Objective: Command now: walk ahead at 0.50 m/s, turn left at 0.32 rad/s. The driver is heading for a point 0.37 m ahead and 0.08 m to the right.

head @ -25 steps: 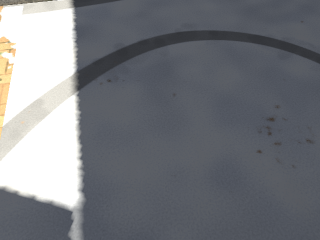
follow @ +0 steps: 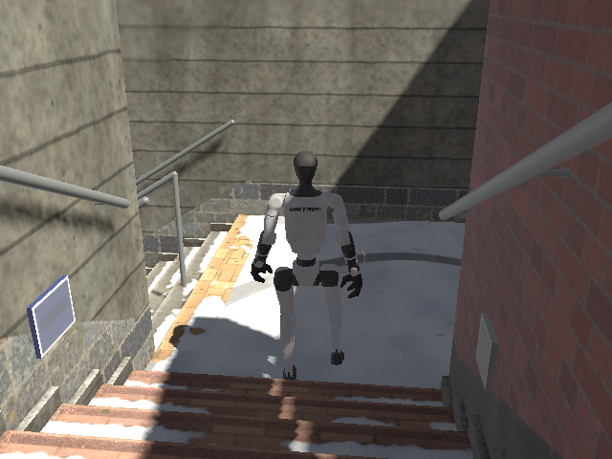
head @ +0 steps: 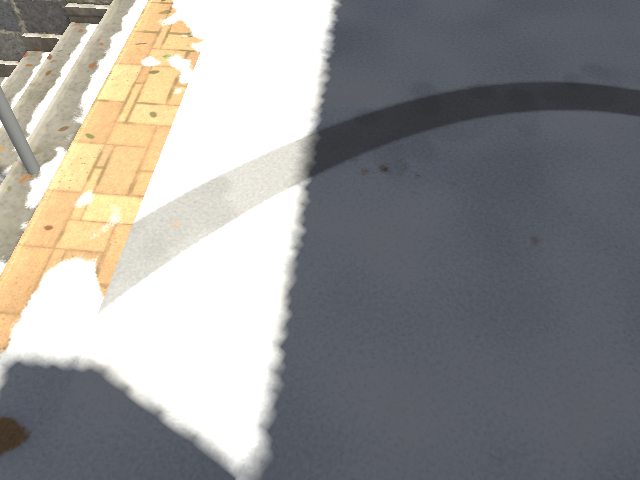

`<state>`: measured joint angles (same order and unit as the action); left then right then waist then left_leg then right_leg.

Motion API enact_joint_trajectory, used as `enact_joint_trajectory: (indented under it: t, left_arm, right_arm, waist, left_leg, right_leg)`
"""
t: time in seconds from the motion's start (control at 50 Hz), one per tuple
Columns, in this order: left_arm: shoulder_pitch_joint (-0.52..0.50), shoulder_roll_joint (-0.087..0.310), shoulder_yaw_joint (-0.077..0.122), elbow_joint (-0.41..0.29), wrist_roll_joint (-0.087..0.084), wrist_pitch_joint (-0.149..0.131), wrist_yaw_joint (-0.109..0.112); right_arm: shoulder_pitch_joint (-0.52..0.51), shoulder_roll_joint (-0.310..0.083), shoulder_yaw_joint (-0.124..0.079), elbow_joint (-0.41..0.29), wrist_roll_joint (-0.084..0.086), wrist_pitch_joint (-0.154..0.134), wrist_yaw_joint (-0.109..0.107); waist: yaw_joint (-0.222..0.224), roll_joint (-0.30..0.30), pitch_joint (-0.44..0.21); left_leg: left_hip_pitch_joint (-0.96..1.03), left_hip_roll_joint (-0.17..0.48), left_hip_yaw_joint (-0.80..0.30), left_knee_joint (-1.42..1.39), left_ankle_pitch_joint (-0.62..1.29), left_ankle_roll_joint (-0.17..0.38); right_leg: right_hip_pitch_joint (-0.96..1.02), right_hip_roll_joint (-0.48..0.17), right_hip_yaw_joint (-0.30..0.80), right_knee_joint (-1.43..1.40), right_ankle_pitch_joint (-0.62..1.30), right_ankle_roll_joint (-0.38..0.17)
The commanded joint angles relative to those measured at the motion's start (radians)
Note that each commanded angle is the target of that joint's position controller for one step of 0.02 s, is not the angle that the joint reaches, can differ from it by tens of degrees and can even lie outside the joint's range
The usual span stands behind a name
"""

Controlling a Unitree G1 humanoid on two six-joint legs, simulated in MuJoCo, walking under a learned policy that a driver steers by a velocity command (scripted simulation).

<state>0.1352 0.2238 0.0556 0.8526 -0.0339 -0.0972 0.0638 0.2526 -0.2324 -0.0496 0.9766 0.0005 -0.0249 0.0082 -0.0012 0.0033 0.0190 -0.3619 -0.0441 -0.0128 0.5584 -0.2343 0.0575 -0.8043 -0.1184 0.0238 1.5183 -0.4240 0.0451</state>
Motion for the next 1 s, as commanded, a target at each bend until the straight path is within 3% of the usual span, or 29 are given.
enact_joint_trajectory:
  t: [0.02, 0.06, 0.12, 0.18, 0.2, 0.22, 0.24, 0.26, 0.28, 0.3, 0.32, 0.34, 0.38, 0.4, 0.44, 0.5, 0.58, 0.64, 0.68, 0.7, 0.72, 0.74, 0.76, 0.82, 1.0]
  left_arm:
    - [0.109, 0.026, 0.016, -0.015, 0.046, 0.004, -0.001]
    - [0.019, 0.023, 0.015, -0.021, 0.020, 0.012, -0.023]
    - [-0.114, 0.066, 0.020, -0.063, 0.000, 0.030, -0.049]
    - [-0.183, 0.095, 0.031, -0.083, 0.009, 0.025, -0.070]
    - [-0.160, 0.096, 0.035, -0.078, 0.012, 0.022, -0.072]
    - [-0.076, 0.110, 0.049, -0.049, 0.021, 0.018, -0.072]
    - [0.074, 0.162, 0.075, 0.006, 0.032, 0.011, -0.073]
    - [0.206, 0.257, 0.095, 0.039, 0.045, 0.007, -0.079]
    - [0.307, 0.222, 0.080, 0.056, 0.032, 0.007, -0.090]
    - [0.242, 0.185, 0.066, 0.045, 0.028, 0.004, -0.089]
    - [0.131, 0.163, 0.055, 0.010, 0.035, 0.008, -0.084]
    - [0.045, 0.133, 0.044, -0.005, 0.039, 0.012, -0.080]
    - [-0.006, 0.072, 0.028, 0.002, 0.042, 0.013, -0.074]
    - [0.006, 0.068, 0.025, 0.013, 0.046, 0.013, -0.067]
    - [0.034, 0.093, 0.030, 0.037, 0.043, 0.013, -0.049]
    - [0.045, 0.121, 0.036, 0.060, 0.036, 0.025, -0.029]
    - [0.064, 0.090, 0.025, 0.100, 0.037, 0.043, -0.023]
    - [0.046, 0.067, 0.016, 0.117, 0.034, 0.052, -0.024]
    - [0.085, 0.062, 0.015, 0.127, 0.033, 0.053, -0.029]
    - [0.164, 0.066, 0.023, 0.142, 0.039, 0.052, -0.033]
    - [0.173, 0.054, 0.021, 0.152, 0.036, 0.055, -0.033]
    - [0.123, 0.056, 0.019, 0.147, 0.029, 0.062, -0.031]
    - [0.083, 0.054, 0.019, 0.138, 0.024, 0.070, -0.027]
    - [0.060, 0.064, 0.020, 0.139, 0.032, 0.088, -0.023]
    - [0.045, 0.073, 0.020, 0.179, 0.028, 0.098, -0.027]
  right_arm:
    - [-0.198, -0.129, -0.019, -0.119, 0.002, -0.042, -0.038]
    - [-0.082, -0.139, -0.026, -0.070, 0.018, -0.051, -0.047]
    - [-0.036, -0.157, -0.051, -0.043, 0.040, -0.061, -0.050]
    - [0.023, -0.163, -0.067, -0.024, 0.031, -0.055, -0.043]
    - [0.025, -0.163, -0.070, -0.023, 0.030, -0.052, -0.042]
    - [0.016, -0.144, -0.064, -0.024, 0.031, -0.048, -0.041]
    - [0.013, -0.106, -0.053, -0.030, 0.021, -0.045, -0.041]
    - [0.101, -0.038, -0.034, -0.038, 0.009, -0.060, -0.035]
    - [0.099, -0.061, -0.033, -0.035, 0.002, -0.080, -0.023]
    - [0.026, -0.111, -0.048, -0.042, 0.023, -0.081, -0.022]
    - [-0.062, -0.112, -0.047, -0.071, 0.025, -0.068, -0.031]
    - [-0.096, -0.101, -0.050, -0.074, 0.013, -0.055, -0.040]
    - [-0.064, -0.082, -0.056, -0.062, 0.004, -0.030, -0.051]
    - [-0.049, -0.058, -0.052, -0.052, 0.003, -0.024, -0.052]
    - [-0.078, -0.031, -0.044, -0.055, -0.004, -0.021, -0.053]
    - [-0.130, -0.029, -0.037, -0.055, 0.005, -0.014, -0.052]
    - [-0.183, -0.044, -0.040, -0.048, 0.014, 0.002, -0.052]
    - [-0.178, -0.043, -0.038, -0.033, 0.008, -0.001, -0.051]
    - [-0.150, -0.080, -0.043, -0.013, -0.008, -0.007, -0.051]
    - [-0.157, -0.125, -0.053, -0.007, -0.004, -0.002, -0.052]
    - [-0.172, -0.106, -0.053, -0.002, 0.006, 0.005, -0.049]
    - [-0.181, -0.067, -0.047, 0.002, 0.013, 0.009, -0.048]
    - [-0.192, -0.054, -0.042, 0.005, 0.011, 0.010, -0.048]
    - [-0.203, -0.066, -0.042, 0.018, 0.003, 0.002, -0.049]
    - [-0.209, -0.079, -0.036, 0.045, 0.007, 0.009, -0.050]
  waist:
    - [0.091, 0.049, -0.036]
    - [0.046, 0.098, -0.058]
    - [0.010, 0.080, 0.015]
    - [-0.024, 0.049, 0.050]
    - [-0.009, 0.044, 0.042]
    - [0.033, 0.026, -0.002]
    - [0.078, -0.048, -0.101]
    - [0.060, -0.269, -0.224]
    - [0.089, -0.319, -0.353]
    - [0.085, -0.206, -0.285]
    - [0.065, -0.107, -0.218]
    - [0.029, -0.044, -0.166]
    - [-0.031, -0.055, -0.172]
    - [-0.040, -0.065, -0.182]
    - [-0.038, -0.075, -0.189]
    - [-0.025, -0.078, -0.206]
    - [-0.002, -0.089, -0.155]
    - [-0.027, -0.087, -0.111]
    - [-0.018, -0.027, -0.119]
    - [0.045, 0.048, -0.132]
    - [0.045, 0.093, -0.131]
    - [0.020, 0.079, -0.110]
    - [0.014, 0.066, -0.095]
    - [0.015, 0.054, -0.088]
    - [0.012, 0.008, -0.084]
  left_leg:
    - [-0.294, 0.171, -0.094, -0.287, 0.238, 0.176]
    - [-0.216, 0.202, -0.086, -0.316, 0.174, 0.188]
    - [-0.010, 0.286, -0.154, -0.327, 0.058, 0.162]
    - [0.166, 0.327, -0.150, -0.269, 0.057, 0.128]
    - [0.193, 0.318, -0.127, -0.219, 0.128, 0.110]
    - [0.196, 0.265, -0.083, -0.086, 0.322, 0.083]
    - [0.143, 0.170, 0.004, 0.174, 0.429, 0.041]
    - [-0.233, 0.024, 0.084, 0.605, 0.086, -0.049]
    - [-0.393, -0.033, -0.041, 0.758, -0.336, -0.056]
    - [-0.483, 0.017, -0.085, 0.838, -0.308, -0.045]
    - [-0.464, 0.061, -0.070, 0.803, -0.212, -0.032]
    - [-0.413, 0.100, -0.063, 0.730, -0.153, -0.038]
    - [-0.251, 0.143, -0.065, 0.555, -0.110, -0.040]
    - [-0.202, 0.132, -0.054, 0.492, -0.081, -0.046]
    - [-0.161, 0.117, -0.045, 0.337, -0.021, -0.065]
    - [-0.090, 0.098, -0.038, 0.168, 0.083, -0.072]
    - [-0.053, 0.098, -0.043, 0.070, 0.113, -0.071]
    - [0.026, 0.094, -0.032, -0.066, 0.131, -0.049]
    - [0.169, 0.137, -0.070, -0.142, 0.432, -0.017]
    - [0.251, 0.157, -0.075, -0.083, 0.517, 0.015]
    - [0.256, 0.150, -0.075, -0.070, 0.434, 0.034]
    - [0.229, 0.136, -0.077, -0.085, 0.358, 0.030]
    - [0.213, 0.131, -0.078, -0.100, 0.336, 0.020]
    - [0.210, 0.123, -0.074, -0.099, 0.375, 0.016]
    - [0.233, 0.109, -0.065, -0.085, 0.382, 0.024]
  right_leg:
    - [0.343, -0.005, 0.001, -0.548, 0.419, 0.010]
    - [0.408, 0.037, -0.019, -0.702, 0.616, 0.026]
    - [0.306, 0.019, 0.027, -0.847, 0.535, -0.027]
    - [0.221, 0.041, -0.008, -0.891, 0.367, -0.103]
    - [0.258, 0.060, -0.029, -0.913, 0.308, -0.126]
    - [0.378, 0.095, -0.057, -0.956, 0.315, -0.150]
    - [0.579, 0.074, -0.002, -0.953, 0.528, -0.182]
    - [0.957, -0.148, 0.365, -1.015, 0.643, -0.336]
    - [1.087, -0.249, 0.681, -1.169, 0.609, -0.401]
    - [1.052, -0.239, 0.597, -1.149, 0.574, -0.358]
    - [0.900, -0.204, 0.461, -1.150, 0.627, -0.318]
    - [0.762, -0.173, 0.355, -1.154, 0.737, -0.300]
    - [0.633, -0.104, 0.225, -1.171, 0.839, -0.253]
    - [0.609, -0.089, 0.184, -1.176, 0.910, -0.254]
    - [0.619, -0.083, 0.131, -1.181, 1.042, -0.248]
    - [0.644, -0.071, 0.079, -1.182, 1.084, -0.211]
    - [0.660, -0.066, 0.084, -1.201, 0.917, -0.209]
    - [0.649, -0.052, 0.100, -1.174, 0.761, -0.213]
    - [0.613, 0.014, 0.088, -1.127, 0.591, -0.157]
    - [0.554, 0.075, 0.064, -1.128, 0.461, -0.128]
    - [0.540, 0.098, 0.040, -1.142, 0.377, -0.107]
    - [0.547, 0.112, 0.019, -1.131, 0.336, -0.098]
    - [0.548, 0.113, 0.012, -1.122, 0.318, -0.094]
    - [0.577, 0.103, 0.017, -1.109, 0.371, -0.096]
    - [0.618, 0.093, 0.015, -1.095, 0.382, -0.090]
